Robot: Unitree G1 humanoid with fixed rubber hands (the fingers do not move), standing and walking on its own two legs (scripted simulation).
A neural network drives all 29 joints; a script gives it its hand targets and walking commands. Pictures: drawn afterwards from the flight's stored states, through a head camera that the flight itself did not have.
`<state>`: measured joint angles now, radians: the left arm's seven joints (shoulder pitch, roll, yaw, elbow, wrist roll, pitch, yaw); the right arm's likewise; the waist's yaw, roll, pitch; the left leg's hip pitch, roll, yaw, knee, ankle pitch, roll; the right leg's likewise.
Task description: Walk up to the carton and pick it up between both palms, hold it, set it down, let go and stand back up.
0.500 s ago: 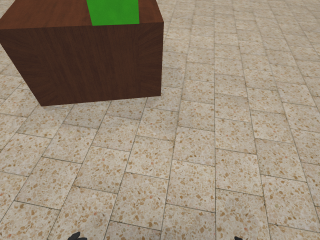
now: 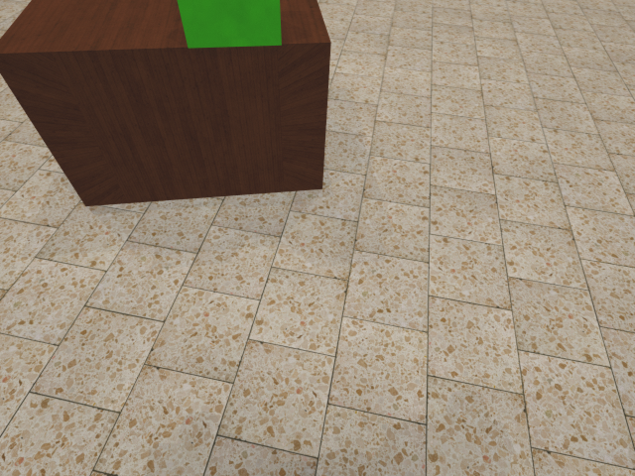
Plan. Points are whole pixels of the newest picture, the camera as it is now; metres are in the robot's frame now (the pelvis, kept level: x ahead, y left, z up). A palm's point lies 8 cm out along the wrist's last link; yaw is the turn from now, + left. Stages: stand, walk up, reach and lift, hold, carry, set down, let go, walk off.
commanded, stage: stand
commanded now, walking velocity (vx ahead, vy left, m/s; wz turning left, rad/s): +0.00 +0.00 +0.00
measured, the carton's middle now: out of the picture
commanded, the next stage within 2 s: none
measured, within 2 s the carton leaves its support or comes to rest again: neither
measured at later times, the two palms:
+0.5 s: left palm out of the picture +0.02 +0.21 -0.14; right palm out of the picture -0.01 -0.22 -0.15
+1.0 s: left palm out of the picture +0.00 +0.20 -0.14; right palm out of the picture -0.02 -0.22 -0.15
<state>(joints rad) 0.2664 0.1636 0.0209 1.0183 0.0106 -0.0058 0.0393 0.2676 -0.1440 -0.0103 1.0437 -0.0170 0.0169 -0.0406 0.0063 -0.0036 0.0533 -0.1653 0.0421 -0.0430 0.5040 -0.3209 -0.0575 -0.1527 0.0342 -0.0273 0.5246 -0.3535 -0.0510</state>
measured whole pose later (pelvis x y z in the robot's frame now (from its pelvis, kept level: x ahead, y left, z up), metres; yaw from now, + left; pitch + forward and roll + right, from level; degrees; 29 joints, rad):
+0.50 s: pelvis +0.00 -0.01 +0.00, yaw +0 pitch -2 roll +0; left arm 0.24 0.14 0.01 1.11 0.01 -0.02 0.05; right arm 0.26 -0.13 0.00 1.16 -0.02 0.02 -0.05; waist -0.01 0.01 0.06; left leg -0.13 0.06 -0.05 0.46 -0.31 -0.08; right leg -0.12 0.05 -0.03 0.48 -0.34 -0.07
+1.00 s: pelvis +0.01 -0.01 +0.00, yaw +0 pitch -2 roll +0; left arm 0.27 0.12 0.00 1.14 0.01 -0.02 0.06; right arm 0.26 -0.12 -0.01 1.20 -0.01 0.02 -0.05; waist 0.00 0.01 0.05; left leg -0.10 0.07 -0.04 0.44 -0.30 -0.08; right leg -0.09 0.06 -0.03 0.45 -0.33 -0.07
